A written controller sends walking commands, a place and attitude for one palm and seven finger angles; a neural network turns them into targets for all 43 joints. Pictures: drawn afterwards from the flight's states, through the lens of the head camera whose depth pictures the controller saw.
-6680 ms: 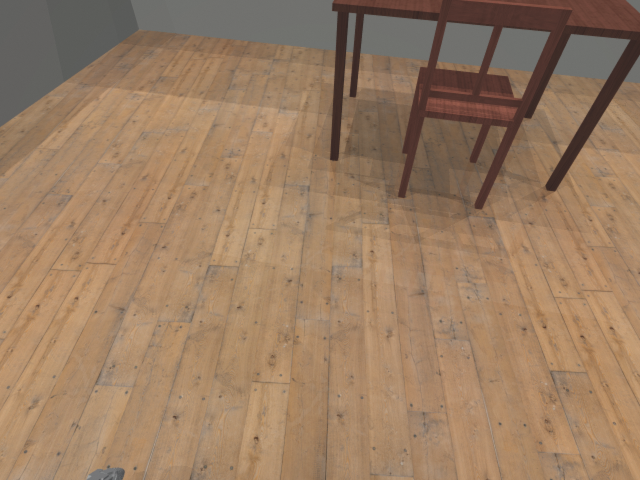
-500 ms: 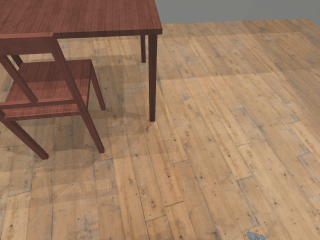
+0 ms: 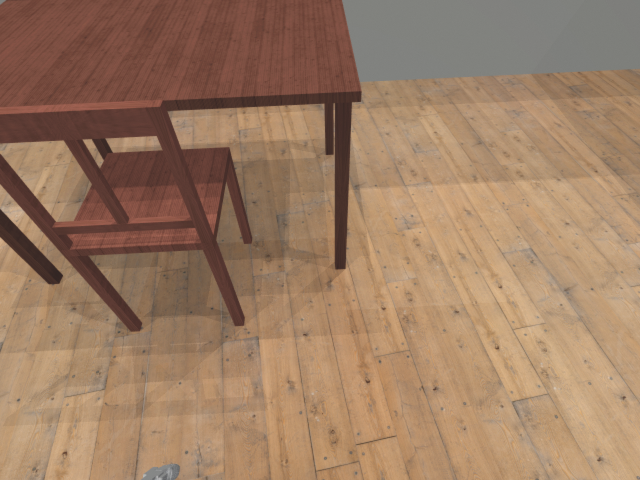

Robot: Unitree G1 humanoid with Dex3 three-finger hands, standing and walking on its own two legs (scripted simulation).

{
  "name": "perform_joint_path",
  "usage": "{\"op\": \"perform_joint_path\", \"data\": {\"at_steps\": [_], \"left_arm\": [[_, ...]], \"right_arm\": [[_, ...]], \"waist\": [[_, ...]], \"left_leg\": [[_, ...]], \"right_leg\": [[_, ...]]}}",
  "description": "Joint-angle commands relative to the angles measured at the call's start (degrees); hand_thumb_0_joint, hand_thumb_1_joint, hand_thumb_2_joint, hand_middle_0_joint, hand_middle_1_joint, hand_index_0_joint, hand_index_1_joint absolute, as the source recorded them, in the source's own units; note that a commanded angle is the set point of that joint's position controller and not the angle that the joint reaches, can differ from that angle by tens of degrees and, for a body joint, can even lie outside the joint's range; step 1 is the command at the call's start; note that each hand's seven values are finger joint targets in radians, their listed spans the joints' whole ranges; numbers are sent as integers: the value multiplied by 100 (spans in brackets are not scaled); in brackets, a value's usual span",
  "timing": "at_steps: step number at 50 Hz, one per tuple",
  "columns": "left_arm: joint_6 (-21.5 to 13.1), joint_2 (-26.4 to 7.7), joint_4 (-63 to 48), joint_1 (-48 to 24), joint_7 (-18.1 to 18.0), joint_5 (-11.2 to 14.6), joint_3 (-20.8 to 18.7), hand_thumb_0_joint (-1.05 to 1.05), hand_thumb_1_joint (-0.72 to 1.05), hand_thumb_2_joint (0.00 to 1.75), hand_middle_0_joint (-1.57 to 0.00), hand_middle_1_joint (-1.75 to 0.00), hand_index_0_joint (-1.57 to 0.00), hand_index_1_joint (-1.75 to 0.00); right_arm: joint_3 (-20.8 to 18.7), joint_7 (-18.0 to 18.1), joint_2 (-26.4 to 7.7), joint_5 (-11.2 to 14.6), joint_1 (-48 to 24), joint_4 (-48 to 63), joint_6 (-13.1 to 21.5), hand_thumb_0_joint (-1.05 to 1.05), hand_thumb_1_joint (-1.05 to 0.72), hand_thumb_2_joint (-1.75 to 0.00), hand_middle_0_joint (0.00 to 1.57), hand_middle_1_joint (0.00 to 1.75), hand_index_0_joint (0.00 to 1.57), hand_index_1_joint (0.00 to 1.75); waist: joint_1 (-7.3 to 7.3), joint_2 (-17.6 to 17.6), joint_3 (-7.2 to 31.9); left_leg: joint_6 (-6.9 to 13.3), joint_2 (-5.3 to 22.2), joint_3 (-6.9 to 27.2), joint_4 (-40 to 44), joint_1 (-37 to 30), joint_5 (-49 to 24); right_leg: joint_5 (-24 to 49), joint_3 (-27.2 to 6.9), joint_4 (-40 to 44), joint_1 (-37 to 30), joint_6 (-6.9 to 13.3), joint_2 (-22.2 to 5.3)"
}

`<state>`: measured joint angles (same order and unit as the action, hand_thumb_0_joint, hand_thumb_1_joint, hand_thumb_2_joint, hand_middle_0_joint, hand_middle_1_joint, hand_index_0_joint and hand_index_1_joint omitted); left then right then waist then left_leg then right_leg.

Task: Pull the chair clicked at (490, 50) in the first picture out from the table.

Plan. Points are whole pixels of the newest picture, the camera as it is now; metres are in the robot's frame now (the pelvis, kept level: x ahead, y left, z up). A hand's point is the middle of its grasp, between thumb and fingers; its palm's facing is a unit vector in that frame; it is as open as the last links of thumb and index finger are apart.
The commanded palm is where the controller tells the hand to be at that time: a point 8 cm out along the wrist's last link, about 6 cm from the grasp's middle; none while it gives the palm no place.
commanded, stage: take the last steps up to it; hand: left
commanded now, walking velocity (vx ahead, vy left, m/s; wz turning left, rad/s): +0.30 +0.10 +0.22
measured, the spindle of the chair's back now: (100, 183) +0.70 +0.52 -0.09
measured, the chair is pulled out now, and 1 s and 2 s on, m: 0.00 0.00 0.00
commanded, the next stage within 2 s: come to a stop and stand still in 0.86 s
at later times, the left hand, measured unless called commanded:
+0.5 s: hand out of the picture -0.06 +0.20 -0.17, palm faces +0.24 -0.95 -0.19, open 7.4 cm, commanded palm none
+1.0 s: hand (163, 344) +0.35 +0.30 -0.15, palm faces +0.05 -0.97 -0.22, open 7.4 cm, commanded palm none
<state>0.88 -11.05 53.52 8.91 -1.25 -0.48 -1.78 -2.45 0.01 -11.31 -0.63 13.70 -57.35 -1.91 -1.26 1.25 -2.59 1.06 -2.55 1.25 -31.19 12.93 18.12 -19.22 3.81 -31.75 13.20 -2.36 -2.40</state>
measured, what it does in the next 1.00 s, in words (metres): walks ahead: left foot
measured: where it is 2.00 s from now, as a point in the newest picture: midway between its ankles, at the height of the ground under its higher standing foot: (276, 466)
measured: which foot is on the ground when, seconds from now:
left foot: down 0.00-0.00, up 0.02-0.48, down 0.50-1.00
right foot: down 0.00-0.50, up 0.52-1.00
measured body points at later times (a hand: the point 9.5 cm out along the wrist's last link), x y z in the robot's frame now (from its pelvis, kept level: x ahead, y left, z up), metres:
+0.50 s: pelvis +0.10 +0.07 -0.01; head +0.12 +0.08 +0.44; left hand -0.07 +0.26 -0.15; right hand +0.24 -0.15 -0.15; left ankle +0.15 +0.18 -0.74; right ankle -0.01 -0.10 -0.73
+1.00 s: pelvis +0.25 +0.11 +0.00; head +0.27 +0.10 +0.45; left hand +0.35 +0.35 -0.13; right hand +0.19 -0.10 -0.16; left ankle +0.15 +0.18 -0.73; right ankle +0.34 +0.01 -0.72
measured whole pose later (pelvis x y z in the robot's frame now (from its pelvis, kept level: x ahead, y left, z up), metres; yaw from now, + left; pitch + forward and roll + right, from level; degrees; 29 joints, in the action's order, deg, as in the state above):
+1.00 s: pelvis +0.25 +0.11 +0.00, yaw +3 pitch -2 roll +2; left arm -0.2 -9.8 56.8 7.5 -0.2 -1.1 -2.6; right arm -1.6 1.1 -7.5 -1.4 23.7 -65.0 2.5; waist -2.9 0.0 -2.9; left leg 1.9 -1.0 -11.0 -22.2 -0.9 21.4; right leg -13.3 5.8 -37.2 23.5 0.5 -4.4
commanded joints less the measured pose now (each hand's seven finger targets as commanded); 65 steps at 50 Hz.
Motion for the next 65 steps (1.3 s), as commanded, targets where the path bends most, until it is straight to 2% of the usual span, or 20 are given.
{"op": "perform_joint_path", "data": {"at_steps": [1, 3, 7, 19, 21, 23, 24, 25, 26, 28, 32, 41, 46, 48, 50, 51, 52, 53, 56, 65], "left_arm": [[-172, -1397, -47, 1229, -51, -65, -369, 0, 90, 90, -20, -30, -20, -30], [-290, -986, -52, 849, -26, -58, -279, 0, 90, 90, -20, -30, -20, -30], [-462, -609, 158, 1168, -17, -61, -179, 0, 90, 90, -20, -30, -20, -30], [-491, -738, 885, 1996, -53, -134, -127, 0, 90, 90, -20, -30, -20, -30], [-444, -816, 934, 1948, -49, -144, -168, 0, 90, 90, -20, -30, -20, -30], [-413, -771, 923, 1705, -41, -108, -189, 0, 90, 90, -20, -30, -20, -30], [-396, -460, 863, 1922, 4, -58, -144, 0, 90, 90, -20, -30, -20, -30], [-393, -160, 690, 1968, 45, -3, -82, 0, 90, 90, -20, -30, -20, -30], [-340, -232, 531, 1577, 7, -13, -59, 0, 90, 90, -20, -30, -20, -30], [-335, -252, 564, 1030, 76, -49, -129, 0, 90, 90, -20, -30, -20, -30], [-181, 13, 811, 1653, 120, -125, -149, 0, 90, 90, -20, -30, -20, -30], [-109, -83, 214, 408, 144, -96, -159, 0, 90, 90, -20, -30, -20, -30], [-172, -54, -20, -231, 130, -85, -107, 0, 90, 90, -20, -30, -20, -30], [-208, -50, 57, -18, 122, -81, -104, 0, 90, 90, -20, -30, -20, -30], [-315, -251, 372, 856, 59, -81, -136, 0, 90, 90, -20, -30, -20, -30], [-383, -666, 544, 1421, -38, -82, -197, 0, 90, 90, -20, -30, -20, -30], [-388, -967, 677, 1670, -70, -23, -216, 0, 90, 90, -20, -30, -20, -30], [-395, -1098, 650, 1511, -96, -2, -212, 0, 90, 90, -20, -30, -20, -30], [-202, -772, 370, 468, -212, -53, -164, 0, 90, 90, -20, -30, -20, -30], [-8, -885, -6, 79, -155, -154, -354, 0, 90, 90, -20, -30, -20, -30]], "right_arm": [[-233, -9, -744, -91, -456, 644, 37, 0, -90, -90, 20, 30, 20, 30], [-259, -119, -725, -115, -423, 452, 74, 0, -90, -90, 20, 30, 20, 30], [-209, -184, -439, -109, -2, 181, 88, 0, -90, -90, 20, 30, 20, 30], [-7, -306, -129, -31, -1011, 464, 216, 0, -90, -90, 20, 30, 20, 30], [-20, -282, -209, -23, -804, 418, 271, 0, -90, -90, 20, 30, 20, 30], [-91, -176, -469, -70, 390, 43, 378, 0, -90, -90, 20, 30, 20, 30], [-225, -76, -1063, -142, 1259, -178, 442, 0, -90, -90, 20, 30, 20, 30], [-342, 10, -1553, -109, 1765, -314, 442, 0, -90, -90, 20, 30, 20, 30], [-345, 88, -1603, -45, 1662, -308, 391, 0, -90, -90, 20, 30, 20, 30], [-211, 107, -926, -47, 688, -67, 429, 0, -90, -90, 20, 30, 20, 30], [-58, 125, -310, -33, 247, -14, 607, 0, -90, -90, 20, 30, 20, 30], [-88, 152, -395, -46, 827, -248, 629, 0, -90, -90, 20, 30, 20, 30], [-75, 171, -419, -114, 1229, -510, 554, 0, -90, -90, 20, 30, 20, 30], [-49, 186, -420, -111, 1220, -580, 516, 0, -90, -90, 20, 30, 20, 30], [12, 204, -344, -19, 1174, -625, 509, 0, -90, -90, 20, 30, 20, 30], [43, 192, -160, 39, 1232, -570, 530, 0, -90, -90, 20, 30, 20, 30], [40, 219, -88, 95, 1361, -534, 488, 0, -90, -90, 20, 30, 20, 30], [20, 240, -54, 124, 1295, -550, 380, 0, -90, -90, 20, 30, 20, 30], [-32, 243, 64, 102, 851, -530, 114, 0, -90, -90, 20, 30, 20, 30], [-160, 85, -11, -6, 582, -92, -102, 0, -90, -90, 20, 30, 20, 30]], "waist": [[649, -1782, -155], [358, -787, -578], [238, -977, -201], [435, -1280, -603], [331, -1380, -499], [-269, -791, 44], [-539, 617, 830], [-570, 1837, 1141], [-575, 1303, 1023], [-295, 537, -50], [273, 466, -168], [129, 224, -411], [-101, 293, -531], [28, 280, -425], [435, -54, 180], [564, -696, 759], [461, -699, 1136], [447, -1068, 1507], [214, -311, 542], [152, -1203, 552]], "left_leg": [[-132, 272, 337, -2645, 2350, 1485], [-138, 515, 343, -3323, 2474, 367], [-338, 578, 21, -3410, 2455, -448], [-136, 655, -737, -1041, 1500, -518], [6, 568, -827, -680, 888, -222], [82, 363, -912, 272, -854, -489], [308, 1239, 47, 538, -2167, -718], [818, 2493, 2066, 1209, -2785, -1191], [1034, 2764, 2257, 1581, -2307, -476], [1009, 2389, 1487, 1861, -855, 33], [815, 1790, 253, 2162, 92, -934], [1029, 1863, -49, 2069, -819, -2468], [887, 1903, -188, 1525, -1178, -3439], [745, 1796, -332, 1072, -1056, -3851], [337, 1381, -564, -100, -608, -4091], [8, 941, -719, -1051, 416, -2843], [-234, 378, -760, -1994, 696, 896], [-239, 400, -312, -2614, 559, 1831], [-237, 544, 19, -2822, 687, 1492], [-367, 396, -258, -2211, 711, 790]], "right_leg": [[-1154, -2887, 2478, -855, 997, -2518], [-1167, -2150, 2468, -480, 848, -2017], [1133, -682, 2064, -1034, 613, -1495], [2063, -65, 1933, -736, 733, -1615], [1958, -50, 1649, -626, 757, -1650], [2317, 375, 165, -172, 563, -1297], [1185, 750, -1489, 513, 330, -740], [-1564, 608, -3100, 1845, 159, -43], [-1670, -35, -3959, 2155, 283, -189], [-616, -251, -4240, 2340, 341, -601], [166, -159, -3472, 1544, 186, -633], [710, -124, -1820, 2051, 104, -533], [357, 150, -803, 1677, 283, -263], [474, 329, -365, 1005, 368, -46], [1979, 192, 516, -643, 396, -72], [4893, -977, 232, -1940, 735, -1044], [7514, -1566, 313, -2284, 1476, -2175], [7949, -1719, 429, -2030, 1802, -2353], [5815, -1087, 820, -547, 1591, -2001], [2692, -769, 1252, 187, 1252, -1497]]}}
